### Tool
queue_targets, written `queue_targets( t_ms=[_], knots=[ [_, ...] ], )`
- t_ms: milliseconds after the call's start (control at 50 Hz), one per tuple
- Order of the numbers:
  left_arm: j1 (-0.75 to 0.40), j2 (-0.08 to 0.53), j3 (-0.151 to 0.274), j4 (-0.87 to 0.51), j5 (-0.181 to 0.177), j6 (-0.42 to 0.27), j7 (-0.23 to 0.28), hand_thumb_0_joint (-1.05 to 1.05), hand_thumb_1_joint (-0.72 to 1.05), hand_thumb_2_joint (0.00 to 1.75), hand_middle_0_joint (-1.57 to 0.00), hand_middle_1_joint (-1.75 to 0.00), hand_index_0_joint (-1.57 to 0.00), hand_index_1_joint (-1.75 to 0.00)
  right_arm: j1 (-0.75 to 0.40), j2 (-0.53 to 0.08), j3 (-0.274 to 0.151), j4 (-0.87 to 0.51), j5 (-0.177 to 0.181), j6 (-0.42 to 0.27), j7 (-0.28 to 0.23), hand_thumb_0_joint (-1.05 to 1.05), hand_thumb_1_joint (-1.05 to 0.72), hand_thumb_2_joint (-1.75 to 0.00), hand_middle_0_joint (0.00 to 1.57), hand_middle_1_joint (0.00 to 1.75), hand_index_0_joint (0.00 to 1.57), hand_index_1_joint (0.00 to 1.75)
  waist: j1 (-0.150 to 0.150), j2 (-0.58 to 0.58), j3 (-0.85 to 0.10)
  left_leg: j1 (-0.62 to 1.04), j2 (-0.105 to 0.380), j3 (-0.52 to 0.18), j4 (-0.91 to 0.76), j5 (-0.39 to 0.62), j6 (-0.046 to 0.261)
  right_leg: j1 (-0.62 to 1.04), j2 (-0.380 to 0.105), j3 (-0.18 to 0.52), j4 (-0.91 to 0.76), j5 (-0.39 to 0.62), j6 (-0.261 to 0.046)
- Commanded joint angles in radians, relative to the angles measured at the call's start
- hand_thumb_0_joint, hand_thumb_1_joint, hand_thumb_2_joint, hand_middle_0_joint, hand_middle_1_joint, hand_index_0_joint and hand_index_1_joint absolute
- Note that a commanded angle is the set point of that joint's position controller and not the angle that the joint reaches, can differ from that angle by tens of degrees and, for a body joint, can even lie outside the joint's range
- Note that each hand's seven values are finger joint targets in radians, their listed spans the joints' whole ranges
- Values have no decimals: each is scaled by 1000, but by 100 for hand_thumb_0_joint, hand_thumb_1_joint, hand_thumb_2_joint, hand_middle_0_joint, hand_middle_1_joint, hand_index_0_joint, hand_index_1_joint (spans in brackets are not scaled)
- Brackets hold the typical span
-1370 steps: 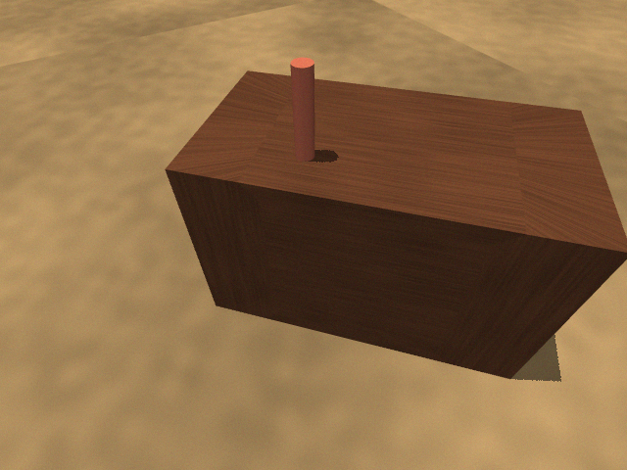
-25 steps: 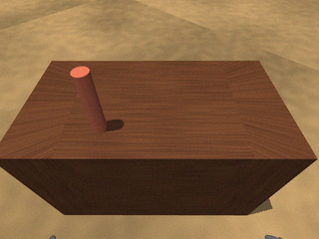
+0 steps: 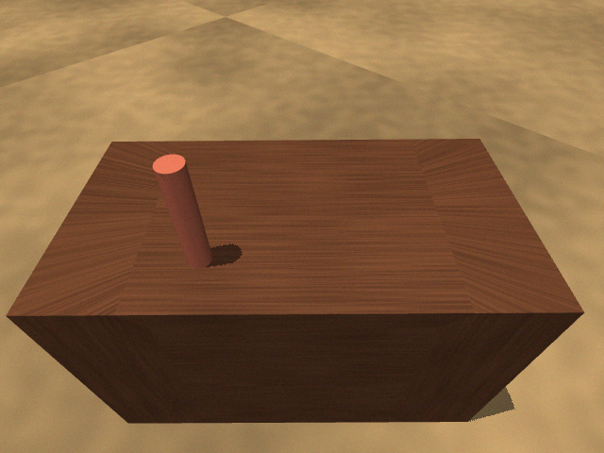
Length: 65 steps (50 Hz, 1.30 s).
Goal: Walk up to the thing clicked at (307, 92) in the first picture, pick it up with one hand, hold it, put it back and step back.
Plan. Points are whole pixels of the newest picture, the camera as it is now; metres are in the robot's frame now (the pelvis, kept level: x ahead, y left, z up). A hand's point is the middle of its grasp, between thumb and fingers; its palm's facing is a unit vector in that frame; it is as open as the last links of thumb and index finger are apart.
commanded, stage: stand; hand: left
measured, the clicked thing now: (186, 217) +0.52 +0.22 +0.00
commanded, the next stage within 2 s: step back in 2.00 s
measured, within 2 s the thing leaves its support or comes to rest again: neither
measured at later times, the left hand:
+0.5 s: hand out of the picture +0.06 +0.24 -0.15, palm faces -0.04 -0.94 -0.34, open 7.4 cm
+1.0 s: hand out of the picture +0.08 +0.24 -0.15, palm faces -0.06 -0.94 -0.35, open 7.4 cm
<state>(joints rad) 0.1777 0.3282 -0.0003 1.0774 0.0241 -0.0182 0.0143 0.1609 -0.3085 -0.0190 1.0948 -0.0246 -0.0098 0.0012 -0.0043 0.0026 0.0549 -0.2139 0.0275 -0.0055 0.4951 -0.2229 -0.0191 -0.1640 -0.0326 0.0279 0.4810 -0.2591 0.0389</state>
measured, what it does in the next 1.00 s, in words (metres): stands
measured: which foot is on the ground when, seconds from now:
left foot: down 0.00-1.00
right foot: down 0.00-1.00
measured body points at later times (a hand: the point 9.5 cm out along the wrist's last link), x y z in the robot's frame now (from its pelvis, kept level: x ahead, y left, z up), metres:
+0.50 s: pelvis +0.00 +0.00 +0.01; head +0.01 -0.01 +0.46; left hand +0.06 +0.29 -0.13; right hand +0.06 -0.30 -0.13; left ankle +0.03 +0.13 -0.74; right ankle +0.00 -0.15 -0.74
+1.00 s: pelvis +0.01 +0.00 +0.01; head +0.03 -0.01 +0.46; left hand +0.08 +0.29 -0.13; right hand +0.07 -0.31 -0.13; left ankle +0.03 +0.13 -0.74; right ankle +0.00 -0.15 -0.74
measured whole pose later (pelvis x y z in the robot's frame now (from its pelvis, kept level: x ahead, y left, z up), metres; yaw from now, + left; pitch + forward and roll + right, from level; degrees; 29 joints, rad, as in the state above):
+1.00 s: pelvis +0.01 +0.00 +0.01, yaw -1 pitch -2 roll +0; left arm 0.12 0.34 0.00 1.15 0.02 -0.01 0.00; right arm 0.11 -0.34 -0.01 1.16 -0.01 -0.01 0.01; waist -0.01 0.01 0.07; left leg -0.14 0.04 0.02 0.35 -0.17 -0.03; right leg -0.11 -0.03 0.04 0.35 -0.21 0.04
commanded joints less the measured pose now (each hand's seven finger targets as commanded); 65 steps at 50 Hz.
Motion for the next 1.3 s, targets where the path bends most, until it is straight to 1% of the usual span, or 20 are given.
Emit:
queue_targets(
  t_ms=[0, 160, 260, 340, 360, 440, 500, 580, 640, 700, 740, 760, 780, 880, 940, 1080, 1100, 1140, 1220, 1280],
  knots=[
    [-31, 200, 44, -19, -7, -16, 10, 0, 90, 90, -20, -30, -20, -30, -49, -210, -48, -38, 4, -18, -16, 0, -90, -90, 20, 30, 20, 30, 5, 19, 0, 9, 84, -112, -177, -84, 44, -27, -61, 65, -127, -3, -66],
    [-56, 205, 39, 11, -5, -21, 8, 0, 90, 90, -20, -30, -20, -30, -52, -210, -41, -9, 7, -19, -14, 0, -90, -90, 20, 30, 20, 30, 4, 12, -40, 57, 81, -87, -175, 8, 38, 10, -79, 74, -156, 71, -55],
    [-63, 211, 39, 25, -7, -16, 6, 0, 90, 90, -20, -30, -20, -30, -59, -220, -39, 0, 8, -15, -13, 0, -90, -90, 20, 30, 20, 30, -1, 5, -11, 66, 82, -84, -190, -26, 37, -24, -73, 71, -172, 38, -55],
    [-68, 213, 39, 29, -8, -19, 7, 0, 90, 90, -20, -30, -20, -30, -60, -221, -37, 3, 10, -17, -13, 0, -90, -90, 20, 30, 20, 30, -2, -14, -47, 96, 88, -74, -178, 57, 39, 4, -82, 77, -171, 108, -53],
    [-65, 211, 37, 31, -7, -19, 7, 0, 90, 90, -20, -30, -20, -30, -65, -223, -36, 2, 11, -16, -12, 0, -90, -90, 20, 30, 20, 30, -2, -24, -32, 97, 84, -73, -179, 68, 36, -10, -81, 77, -175, 118, -51],
    [-69, 210, 36, 34, -11, -18, 7, 0, 90, 90, -20, -30, -20, -30, -69, -229, -36, 9, 13, -16, -14, 0, -90, -90, 20, 30, 20, 30, -1, -14, -52, 103, 90, -66, -174, 125, 36, 18, -82, 74, -172, 162, -49],
    [-65, 216, 38, 35, -11, -17, 6, 0, 90, 90, -20, -30, -20, -30, -74, -233, -34, 12, 12, -16, -14, 0, -90, -90, 20, 30, 20, 30, 3, 2, -55, 107, 92, -61, -179, 105, 37, 23, -84, 75, -178, 163, -48],
    [-75, 222, 39, 36, -11, -14, 5, 0, 90, 90, -20, -30, -20, -30, -71, -230, -32, 16, 12, -12, -11, 0, -90, -90, 20, 30, 20, 30, -4, -14, -16, 89, 88, -66, -205, 29, 31, -10, -77, 73, -195, 68, -48],
    [-79, 216, 39, 34, -12, -12, 3, 0, 90, 90, -20, -30, -20, -30, -82, -233, -33, 15, 10, -15, -11, 0, -90, -90, 20, 30, 20, 30, 1, 5, -35, 96, 93, -64, -205, 57, 31, 8, -81, 77, -184, 109, -54],
    [-75, 221, 41, 35, -13, -10, 2, 0, 90, 90, -20, -30, -20, -30, -79, -240, -34, 18, 11, -15, -10, 0, -90, -90, 20, 30, 20, 30, 0, 14, -24, 83, 92, -68, -221, -2, 29, -2, -74, 75, -190, 73, -52],
    [-77, 216, 41, 32, -11, -10, 1, 0, 90, 90, -20, -30, -20, -30, -88, -241, -36, 12, 12, -16, -11, 0, -90, -90, 20, 30, 20, 30, -1, 13, -39, 90, 96, -70, -221, 7, 34, 6, -75, 73, -185, 93, -53],
    [-81, 224, 42, 32, -12, -12, 1, 0, 90, 90, -20, -30, -20, -30, -86, -232, -32, 12, 12, -18, -10, 0, -90, -90, 20, 30, 20, 30, 0, -11, -42, 99, 97, -65, -212, 59, 32, 15, -81, 77, -180, 121, -55],
    [-78, 215, 40, 31, -12, -12, 0, 0, 90, 90, -20, -30, -20, -30, -89, -239, -32, 12, 12, -18, -10, 0, -90, -90, 20, 30, 20, 30, -1, -3, -43, 108, 94, -63, -211, 58, 30, -2, -78, 77, -187, 116, -53],
    [-84, 221, 41, 27, -13, -15, 2, 0, 90, 90, -20, -30, -20, -30, -82, -243, -33, 13, 14, -18, -10, 0, -90, -90, 20, 30, 20, 30, -6, -13, -75, 131, 99, -56, -188, 149, 34, 27, -88, 77, -179, 202, -47],
    [-82, 221, 40, 27, -13, -13, 2, 0, 90, 90, -20, -30, -20, -30, -86, -242, -31, 15, 14, -17, -11, 0, -90, -90, 20, 30, 20, 30, -3, -15, -76, 138, 100, -55, -190, 142, 34, 20, -85, 72, -183, 190, -47],
    [-88, 229, 42, 23, -17, -13, 3, 0, 90, 90, -20, -30, -20, -30, -75, -244, -30, 18, 15, -15, -12, 0, -90, -90, 20, 30, 20, 30, -5, -9, -93, 140, 103, -45, -181, 217, 30, 53, -89, 70, -175, 257, -48],
    [-80, 222, 41, 23, -17, -12, 2, 0, 90, 90, -20, -30, -20, -30, -84, -252, -31, 18, 15, -16, -13, 0, -90, -90, 20, 30, 20, 30, 1, 12, -95, 150, 103, -41, -174, 219, 33, 55, -92, 76, -178, 275, -45],
    [-85, 228, 44, 23, -16, -9, 3, 0, 90, 90, -20, -30, -20, -30, -86, -248, -32, 16, 15, -16, -14, 0, -90, -90, 20, 30, 20, 30, -2, 7, -91, 151, 103, -41, -183, 194, 32, 43, -88, 72, -179, 244, -48],
    [-86, 222, 41, 21, -15, -12, 3, 0, 90, 90, -20, -30, -20, -30, -89, -244, -28, 11, 16, -16, -11, 0, -90, -90, 20, 30, 20, 30, -2, -9, -73, 154, 105, -43, -182, 206, 30, 32, -87, 68, -184, 246, -43],
    [-96, 229, 44, 18, -15, -10, 3, 0, 90, 90, -20, -30, -20, -30, -86, -245, -30, 13, 15, -14, -12, 0, -90, -90, 20, 30, 20, 30, -6, 2, -53, 132, 100, -44, -197, 144, 29, 21, -86, 73, -196, 199, -44]
  ],
)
